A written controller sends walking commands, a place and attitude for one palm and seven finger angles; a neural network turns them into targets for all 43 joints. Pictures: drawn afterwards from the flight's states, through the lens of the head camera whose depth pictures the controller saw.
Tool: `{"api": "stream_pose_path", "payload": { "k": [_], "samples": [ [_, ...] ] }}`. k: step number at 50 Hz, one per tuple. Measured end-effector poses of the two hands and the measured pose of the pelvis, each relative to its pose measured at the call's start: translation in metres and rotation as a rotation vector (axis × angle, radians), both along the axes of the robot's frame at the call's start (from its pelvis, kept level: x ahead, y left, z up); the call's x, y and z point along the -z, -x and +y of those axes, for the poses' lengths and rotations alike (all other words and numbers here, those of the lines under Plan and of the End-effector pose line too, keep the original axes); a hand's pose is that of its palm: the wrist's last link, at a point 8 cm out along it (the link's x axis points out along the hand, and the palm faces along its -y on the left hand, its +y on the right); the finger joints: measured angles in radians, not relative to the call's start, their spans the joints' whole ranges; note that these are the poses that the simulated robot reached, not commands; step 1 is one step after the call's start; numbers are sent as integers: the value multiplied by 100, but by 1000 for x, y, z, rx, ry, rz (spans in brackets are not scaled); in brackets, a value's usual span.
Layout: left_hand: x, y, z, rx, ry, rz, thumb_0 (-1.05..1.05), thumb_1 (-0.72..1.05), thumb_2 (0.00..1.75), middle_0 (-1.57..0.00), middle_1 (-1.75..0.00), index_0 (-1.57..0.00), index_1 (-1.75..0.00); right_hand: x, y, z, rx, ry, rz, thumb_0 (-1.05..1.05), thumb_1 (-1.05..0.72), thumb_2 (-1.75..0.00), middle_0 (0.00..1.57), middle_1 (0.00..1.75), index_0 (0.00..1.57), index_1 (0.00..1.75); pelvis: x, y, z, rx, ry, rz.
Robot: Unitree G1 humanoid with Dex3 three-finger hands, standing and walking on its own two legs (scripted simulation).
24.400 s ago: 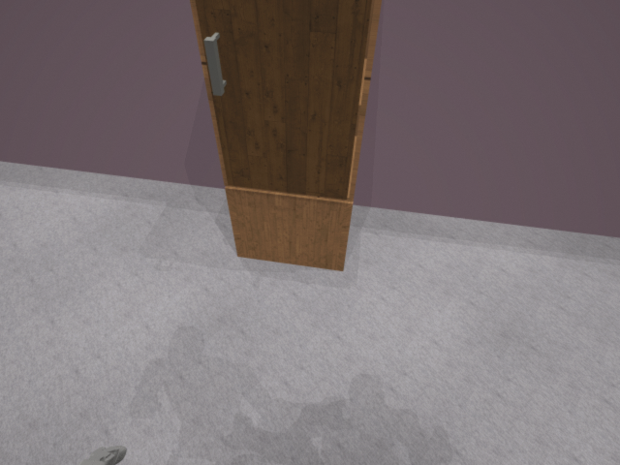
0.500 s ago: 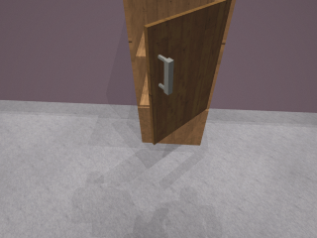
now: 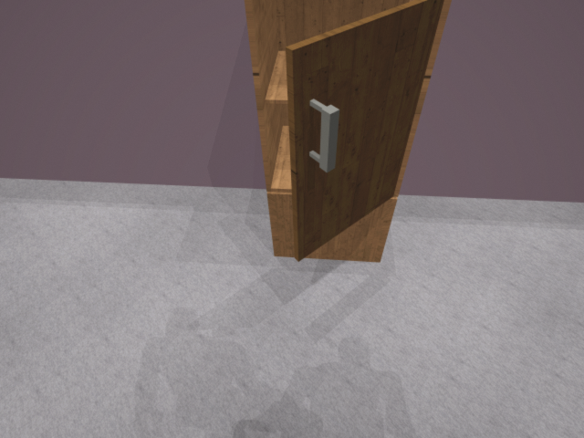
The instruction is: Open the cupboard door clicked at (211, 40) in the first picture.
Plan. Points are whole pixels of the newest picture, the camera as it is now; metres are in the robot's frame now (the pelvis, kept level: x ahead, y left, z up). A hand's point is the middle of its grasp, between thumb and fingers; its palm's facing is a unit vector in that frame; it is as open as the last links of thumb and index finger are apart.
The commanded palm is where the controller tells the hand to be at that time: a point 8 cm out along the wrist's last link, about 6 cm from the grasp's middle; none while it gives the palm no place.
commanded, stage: let the arm hang, fingers relaxed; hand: left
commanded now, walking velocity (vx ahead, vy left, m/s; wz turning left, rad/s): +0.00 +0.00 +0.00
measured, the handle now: (321, 135) +0.64 -0.02 +0.07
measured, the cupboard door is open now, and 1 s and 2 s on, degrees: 44 44 44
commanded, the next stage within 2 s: look to check the result in 0.32 s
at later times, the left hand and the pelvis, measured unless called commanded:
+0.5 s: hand out of the picture +0.10 +0.22 -0.15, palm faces -0.02 -0.95 -0.33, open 7.4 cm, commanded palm none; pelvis +0.02 -0.01 +0.00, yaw +0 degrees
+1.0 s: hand out of the picture +0.11 +0.22 -0.15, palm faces -0.03 -0.94 -0.34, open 7.4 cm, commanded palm none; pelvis +0.04 -0.02 +0.01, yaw -1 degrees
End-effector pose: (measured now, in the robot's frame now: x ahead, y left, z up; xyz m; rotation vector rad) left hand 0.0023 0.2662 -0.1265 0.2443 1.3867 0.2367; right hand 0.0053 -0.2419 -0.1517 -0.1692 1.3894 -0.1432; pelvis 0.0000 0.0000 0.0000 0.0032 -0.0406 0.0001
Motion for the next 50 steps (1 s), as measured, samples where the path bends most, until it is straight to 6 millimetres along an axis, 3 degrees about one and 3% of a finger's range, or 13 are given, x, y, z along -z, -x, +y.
{"api": "stream_pose_path", "payload": {
  "k": [10, 18, 35, 50],
  "samples": [
    [-4, -55, -4, 60, 3, -105, 1, 90, 89, -20, -30, -20, -30, -4, -21, -13, 5, 20, -49, 0, -90, -90, 20, 30, 20, 30, -1, -6, -3, 8, -2, 1],
    [-8, -80, -7, 85, -2, -139, 1, 90, 89, -21, -30, -20, -30, -10, -39, -30, -4, 48, -71, 0, -90, -90, 20, 30, 20, 30, -3, -13, -7, 9, -3, 1],
    [-15, -92, -1, 86, -38, -119, 1, 90, 89, -21, -30, -20, -30, -18, -74, -53, -32, 79, -94, 0, -90, -90, 20, 30, 20, 30, -6, -28, -17, 8, 0, 6],
    [-14, -103, -6, 89, -31, -113, 1, 90, 89, -21, -30, -20, -30, -20, -86, -57, -35, 86, -92, 0, -90, -90, 20, 30, 20, 30, -7, -39, -21, 10, 0, 11]
  ]
}}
